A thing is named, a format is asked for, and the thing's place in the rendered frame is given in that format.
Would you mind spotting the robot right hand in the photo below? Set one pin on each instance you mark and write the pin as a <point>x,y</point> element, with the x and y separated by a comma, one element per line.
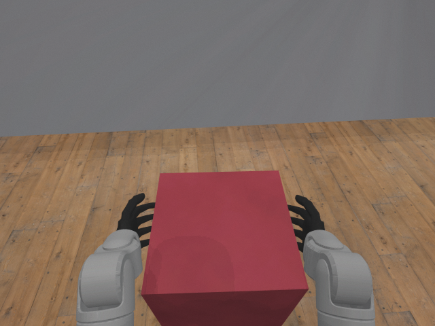
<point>311,220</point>

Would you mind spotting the robot right forearm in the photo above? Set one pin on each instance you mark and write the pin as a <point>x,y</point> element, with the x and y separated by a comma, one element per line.
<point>343,281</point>

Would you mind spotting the robot left hand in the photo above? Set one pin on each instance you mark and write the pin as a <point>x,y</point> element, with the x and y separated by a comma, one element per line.
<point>130,221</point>

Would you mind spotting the robot left forearm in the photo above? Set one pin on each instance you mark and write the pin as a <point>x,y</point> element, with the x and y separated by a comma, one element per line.
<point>106,283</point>

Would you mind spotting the carton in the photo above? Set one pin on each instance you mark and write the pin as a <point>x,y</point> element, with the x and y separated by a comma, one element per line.
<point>222,251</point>

